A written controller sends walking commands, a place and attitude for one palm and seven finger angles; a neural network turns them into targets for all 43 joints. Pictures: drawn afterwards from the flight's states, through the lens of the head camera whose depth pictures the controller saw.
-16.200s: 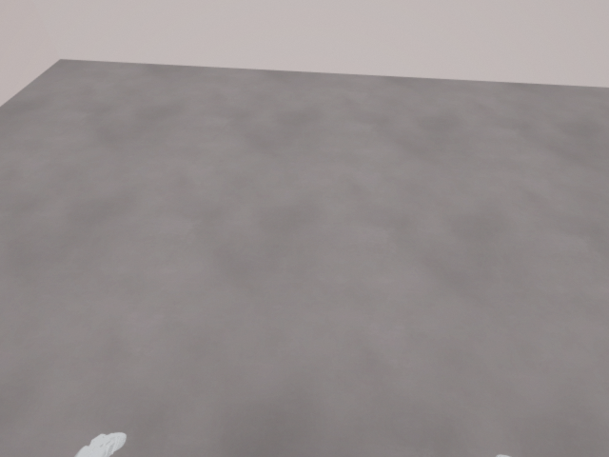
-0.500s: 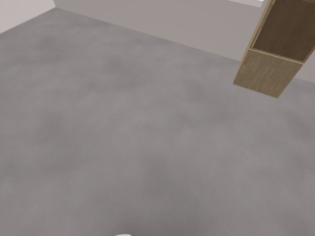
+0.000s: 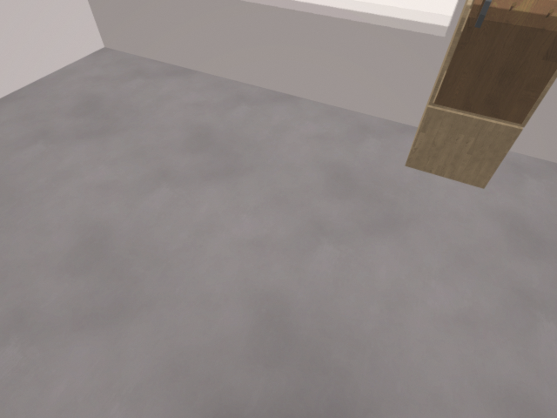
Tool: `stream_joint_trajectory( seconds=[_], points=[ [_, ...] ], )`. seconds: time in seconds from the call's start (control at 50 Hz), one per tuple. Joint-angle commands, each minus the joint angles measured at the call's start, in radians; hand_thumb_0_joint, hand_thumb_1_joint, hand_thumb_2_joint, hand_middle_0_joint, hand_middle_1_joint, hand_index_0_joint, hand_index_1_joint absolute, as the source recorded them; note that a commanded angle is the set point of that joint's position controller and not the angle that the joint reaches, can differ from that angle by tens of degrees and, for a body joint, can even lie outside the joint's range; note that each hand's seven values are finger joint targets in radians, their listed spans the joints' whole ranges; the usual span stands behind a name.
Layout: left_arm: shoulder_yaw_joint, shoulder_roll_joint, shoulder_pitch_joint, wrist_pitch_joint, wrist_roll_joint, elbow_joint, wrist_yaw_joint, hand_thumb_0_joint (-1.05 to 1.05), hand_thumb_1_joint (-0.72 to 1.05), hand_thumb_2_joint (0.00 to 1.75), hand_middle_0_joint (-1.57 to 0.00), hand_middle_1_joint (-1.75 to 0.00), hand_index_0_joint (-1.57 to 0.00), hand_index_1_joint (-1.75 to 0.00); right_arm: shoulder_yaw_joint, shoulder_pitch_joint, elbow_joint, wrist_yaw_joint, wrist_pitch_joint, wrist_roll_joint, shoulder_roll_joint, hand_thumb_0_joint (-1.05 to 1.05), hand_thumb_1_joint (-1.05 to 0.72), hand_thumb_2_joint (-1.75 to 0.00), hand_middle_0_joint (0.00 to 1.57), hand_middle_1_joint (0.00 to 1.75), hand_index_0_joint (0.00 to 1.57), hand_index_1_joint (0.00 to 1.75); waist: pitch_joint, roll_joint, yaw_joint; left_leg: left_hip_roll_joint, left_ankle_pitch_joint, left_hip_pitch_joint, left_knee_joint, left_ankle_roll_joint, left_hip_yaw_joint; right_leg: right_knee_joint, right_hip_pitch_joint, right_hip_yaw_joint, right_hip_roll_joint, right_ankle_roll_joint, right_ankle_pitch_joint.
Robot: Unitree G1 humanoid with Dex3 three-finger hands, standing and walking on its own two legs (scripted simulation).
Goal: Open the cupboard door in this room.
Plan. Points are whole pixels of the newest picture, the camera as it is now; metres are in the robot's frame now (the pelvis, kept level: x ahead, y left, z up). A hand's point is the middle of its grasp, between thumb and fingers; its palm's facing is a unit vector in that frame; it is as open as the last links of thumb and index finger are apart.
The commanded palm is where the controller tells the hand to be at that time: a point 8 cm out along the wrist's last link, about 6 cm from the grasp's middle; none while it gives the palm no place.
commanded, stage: stand and wait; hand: left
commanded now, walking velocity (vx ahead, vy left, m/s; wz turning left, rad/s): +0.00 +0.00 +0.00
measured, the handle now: (485, 7) +1.48 -0.71 +0.06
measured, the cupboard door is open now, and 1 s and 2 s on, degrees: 0 0 0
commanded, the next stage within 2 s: turn or walk to find it in 0.12 s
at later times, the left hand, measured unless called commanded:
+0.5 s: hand out of the picture +0.01 +0.19 -0.19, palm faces +0.10 -0.98 -0.18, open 7.4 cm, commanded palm none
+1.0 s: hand out of the picture +0.04 +0.21 -0.18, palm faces -0.04 -0.97 -0.22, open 7.4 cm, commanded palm none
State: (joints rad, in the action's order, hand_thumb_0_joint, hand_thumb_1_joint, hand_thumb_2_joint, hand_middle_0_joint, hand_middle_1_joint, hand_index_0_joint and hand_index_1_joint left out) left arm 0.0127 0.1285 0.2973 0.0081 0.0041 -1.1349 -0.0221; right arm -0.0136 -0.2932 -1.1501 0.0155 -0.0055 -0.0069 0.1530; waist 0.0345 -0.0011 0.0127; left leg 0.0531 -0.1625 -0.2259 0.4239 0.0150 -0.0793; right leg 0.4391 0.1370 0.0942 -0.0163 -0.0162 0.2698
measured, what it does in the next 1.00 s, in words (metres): stands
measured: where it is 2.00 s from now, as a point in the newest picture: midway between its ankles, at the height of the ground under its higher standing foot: outside the picture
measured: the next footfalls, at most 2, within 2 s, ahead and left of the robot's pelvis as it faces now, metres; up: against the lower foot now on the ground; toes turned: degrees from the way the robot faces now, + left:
left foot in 1.42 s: +0.03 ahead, +0.14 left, +0.00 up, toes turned -8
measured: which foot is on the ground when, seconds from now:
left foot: down 0.00-1.00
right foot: down 0.00-1.00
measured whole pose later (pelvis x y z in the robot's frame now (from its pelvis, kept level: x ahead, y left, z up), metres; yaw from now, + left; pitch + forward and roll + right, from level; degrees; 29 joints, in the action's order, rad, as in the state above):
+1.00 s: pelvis +0.00 +0.01 -0.01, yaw -4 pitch +0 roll +0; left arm -0.04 0.20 0.22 -0.03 0.02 -1.04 0.00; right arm -0.05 -0.18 -1.03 0.02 -0.01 -0.01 0.19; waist 0.09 0.00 -0.01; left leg 0.07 -0.25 -0.33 0.58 -0.01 -0.15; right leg 0.61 0.28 0.02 -0.02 0.00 0.33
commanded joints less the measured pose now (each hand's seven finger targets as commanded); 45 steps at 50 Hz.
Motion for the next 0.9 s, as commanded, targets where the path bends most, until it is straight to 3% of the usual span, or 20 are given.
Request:
stream_joint_trajectory(
  seconds=[0.0, 0.04, 0.18, 0.22, 0.28, 0.32, 0.34, 0.38, 0.4, 0.44, 0.46, 0.5, 0.54, 0.56, 0.58, 0.6, 0.64, 0.72, 0.8, 0.88],
  points=[
    [-0.027, 0.122, 0.065, 0.014, 0.002, 0.027, -0.016, 0.00, 0.90, 0.90, -0.20, -0.30, -0.20, -0.30, -0.013, -0.038, 0.024, 0.011, 0.020, 0.001, 0.074, 0.00, -0.90, -0.90, 0.20, 0.30, 0.20, 0.30, 0.043, -0.022, -0.012, 0.061, 0.031, 0.051, -0.062, -0.018, 0.078, -0.152, 0.094, -0.110, -0.116, -0.003, -0.034],
    [-0.028, 0.119, 0.065, 0.016, 0.002, 0.023, -0.016, 0.00, 0.90, 0.90, -0.20, -0.30, -0.20, -0.30, -0.014, -0.048, 0.017, 0.013, 0.023, 0.000, 0.076, 0.00, -0.90, -0.90, 0.20, 0.30, 0.20, 0.30, 0.020, -0.005, -0.011, 0.064, 0.053, 0.062, -0.057, -0.019, 0.078, -0.144, 0.077, -0.108, -0.114, -0.005, -0.064],
    [-0.040, 0.110, 0.065, 0.004, 0.001, 0.031, -0.023, 0.00, 0.90, 0.90, -0.20, -0.30, -0.20, -0.30, -0.018, -0.060, 0.021, 0.012, 0.012, -0.001, 0.066, 0.00, -0.90, -0.90, 0.20, 0.30, 0.20, 0.30, 0.055, 0.012, -0.016, 0.057, 0.057, -0.014, -0.016, -0.018, 0.086, -0.104, 0.067, -0.070, -0.122, -0.001, -0.036],
    [-0.049, 0.122, 0.056, -0.003, 0.003, 0.043, -0.024, 0.00, 0.90, 0.90, -0.20, -0.30, -0.20, -0.30, -0.023, -0.047, 0.035, 0.009, 0.005, -0.003, 0.065, 0.00, -0.90, -0.90, 0.20, 0.30, 0.20, 0.30, 0.066, 0.019, -0.016, 0.048, 0.043, -0.056, 0.017, -0.017, 0.082, -0.093, 0.074, -0.067, -0.143, -0.006, -0.007],
    [-0.064, 0.146, 0.031, -0.013, 0.008, 0.066, -0.024, 0.00, 0.90, 0.90, -0.20, -0.30, -0.20, -0.30, -0.034, -0.033, 0.063, 0.005, -0.009, -0.006, 0.066, 0.00, -0.90, -0.90, 0.20, 0.30, 0.20, 0.30, 0.077, 0.082, -0.014, 0.022, -0.032, -0.097, 0.122, -0.009, 0.055, -0.121, 0.119, -0.101, -0.204, -0.041, 0.074],
    [-0.069, 0.153, 0.005, -0.012, 0.011, 0.084, -0.023, 0.00, 0.90, 0.90, -0.20, -0.30, -0.20, -0.30, -0.039, -0.037, 0.070, 0.003, -0.010, -0.008, 0.058, 0.00, -0.90, -0.90, 0.20, 0.30, 0.20, 0.30, 0.063, 0.102, -0.006, 0.020, -0.042, -0.080, 0.177, -0.006, 0.045, -0.112, 0.151, -0.106, -0.239, -0.065, 0.047],
    [-0.069, 0.152, -0.009, -0.010, 0.012, 0.089, -0.022, 0.00, 0.90, 0.90, -0.20, -0.30, -0.20, -0.30, -0.039, -0.048, 0.069, 0.002, -0.008, -0.008, 0.057, 0.00, -0.90, -0.90, 0.20, 0.30, 0.20, 0.30, 0.054, 0.092, 0.002, 0.024, -0.025, -0.059, 0.172, -0.007, 0.053, -0.092, 0.162, -0.097, -0.232, -0.065, 0.028],
    [-0.065, 0.135, -0.019, -0.012, 0.011, 0.093, -0.021, 0.00, 0.90, 0.90, -0.20, -0.30, -0.20, -0.30, -0.038, -0.061, 0.068, 0.001, -0.002, -0.008, 0.066, 0.00, -0.90, -0.90, 0.20, 0.30, 0.20, 0.30, 0.037, 0.030, 0.007, 0.049, 0.024, -0.045, 0.103, -0.023, 0.113, -0.023, 0.163, -0.046, -0.173, -0.032, 0.045],
    [-0.062, 0.123, -0.016, -0.013, 0.010, 0.091, -0.020, 0.00, 0.90, 0.90, -0.20, -0.30, -0.20, -0.30, -0.036, -0.057, 0.069, 0.002, 0.004, -0.009, 0.079, 0.00, -0.90, -0.90, 0.20, 0.30, 0.20, 0.30, 0.044, -0.043, 0.003, 0.078, 0.048, -0.063, 0.032, -0.041, 0.176, 0.032, 0.146, -0.012, -0.125, -0.004, 0.048],
    [-0.050, 0.088, 0.035, -0.013, 0.008, 0.079, -0.019, 0.00, 0.90, 0.90, -0.20, -0.30, -0.20, -0.30, -0.039, -0.025, 0.073, 0.009, 0.014, -0.008, 0.125, 0.00, -0.90, -0.90, 0.20, 0.30, 0.20, 0.30, 0.003, -0.166, -0.022, 0.157, 0.023, -0.066, -0.106, -0.103, 0.324, 0.120, 0.094, 0.024, -0.060, 0.032, 0.045],
    [-0.044, 0.084, 0.049, -0.012, 0.009, 0.068, -0.019, 0.00, 0.90, 0.90, -0.20, -0.30, -0.20, -0.30, -0.041, -0.009, 0.078, 0.013, 0.018, -0.006, 0.134, 0.00, -0.90, -0.90, 0.20, 0.30, 0.20, 0.30, -0.012, -0.171, -0.032, 0.170, 0.034, -0.058, -0.130, -0.124, 0.351, 0.133, 0.078, 0.015, -0.055, 0.033, 0.048],
    [-0.040, 0.087, 0.061, -0.010, 0.011, 0.054, -0.017, 0.00, 0.90, 0.90, -0.20, -0.30, -0.20, -0.30, -0.040, 0.009, 0.082, 0.017, 0.024, -0.003, 0.138, 0.00, -0.90, -0.90, 0.20, 0.30, 0.20, 0.30, -0.034, -0.140, -0.041, 0.161, 0.063, -0.045, -0.123, -0.128, 0.330, 0.100, 0.052, -0.005, -0.065, 0.032, 0.042],
    [-0.042, 0.144, 0.066, 0.007, 0.015, 0.038, -0.012, 0.00, 0.90, 0.90, -0.20, -0.30, -0.20, -0.30, -0.043, 0.044, 0.084, 0.018, 0.036, 0.001, 0.170, 0.00, -0.90, -0.90, 0.20, 0.30, 0.20, 0.30, -0.053, -0.070, -0.048, 0.110, 0.041, -0.018, -0.086, -0.096, 0.238, -0.035, 0.002, -0.042, -0.094, 0.020, -0.056],
    [-0.045, 0.166, 0.042, 0.012, 0.015, 0.039, -0.010, 0.00, 0.90, 0.90, -0.20, -0.30, -0.20, -0.30, -0.045, 0.049, 0.084, 0.016, 0.038, 0.002, 0.168, 0.00, -0.90, -0.90, 0.20, 0.30, 0.20, 0.30, -0.051, -0.027, -0.033, 0.083, 0.081, 0.011, -0.047, -0.072, 0.180, -0.067, 0.009, -0.062, -0.112, 0.010, -0.112],
    [-0.045, 0.151, 0.032, 0.010, 0.014, 0.040, -0.010, 0.00, 0.90, 0.90, -0.20, -0.30, -0.20, -0.30, -0.040, 0.028, 0.080, 0.017, 0.034, 0.002, 0.133, 0.00, -0.90, -0.90, 0.20, 0.30, 0.20, 0.30, -0.053, 0.013, -0.020, 0.073, 0.137, 0.036, -0.007, -0.054, 0.142, -0.065, 0.024, -0.074, -0.124, 0.004, -0.174],
    [-0.041, 0.133, 0.029, 0.005, 0.012, 0.040, -0.011, 0.00, 0.90, 0.90, -0.20, -0.30, -0.20, -0.30, -0.035, 0.015, 0.073, 0.018, 0.028, 0.000, 0.108, 0.00, -0.90, -0.90, 0.20, 0.30, 0.20, 0.30, -0.050, 0.024, -0.011, 0.071, 0.155, 0.057, 0.015, -0.044, 0.116, -0.060, 0.046, -0.085, -0.131, 0.004, -0.211],
    [-0.049, 0.149, 0.008, -0.004, 0.011, 0.052, -0.009, 0.00, 0.90, 0.90, -0.20, -0.30, -0.20, -0.30, -0.037, 0.016, 0.075, 0.021, 0.017, -0.001, 0.116, 0.00, -0.90, -0.90, 0.20, 0.30, 0.20, 0.30, -0.011, 0.031, -0.003, 0.077, 0.118, 0.052, 0.032, -0.034, 0.087, -0.057, 0.083, -0.102, -0.131, -0.001, -0.210],
    [-0.068, 0.182, -0.011, -0.024, 0.015, 0.083, 0.000, 0.00, 0.90, 0.90, -0.20, -0.30, -0.20, -0.30, -0.049, 0.060, 0.113, 0.021, 0.001, -0.006, 0.142, 0.00, -0.90, -0.90, 0.20, 0.30, 0.20, 0.30, 0.057, 0.040, -0.004, 0.085, -0.014, 0.001, 0.054, -0.028, 0.059, -0.053, 0.160, -0.151, -0.125, -0.014, -0.120],
    [-0.085, 0.197, -0.031, -0.035, 0.018, 0.121, 0.009, 0.00, 0.90, 0.90, -0.20, -0.30, -0.20, -0.30, -0.061, 0.079, 0.151, 0.020, -0.004, -0.009, 0.160, 0.00, -0.90, -0.90, 0.20, 0.30, 0.20, 0.30, 0.058, 0.015, -0.002, 0.104, -0.121, -0.013, 0.053, -0.032, 0.061, -0.023, 0.222, -0.185, -0.105, -0.022, -0.041],
    [-0.078, 0.161, -0.007, -0.030, 0.019, 0.135, 0.012, 0.00, 0.90, 0.90, -0.20, -0.30, -0.20, -0.30, -0.065, 0.089, 0.163, 0.019, 0.007, -0.009, 0.192, 0.00, -0.90, -0.90, 0.20, 0.30, 0.20, 0.30, -0.024, -0.088, -0.017, 0.183, -0.142, 0.002, -0.043, -0.081, 0.156, 0.102, 0.191, -0.102, -0.038, 0.006, -0.039]
  ],
)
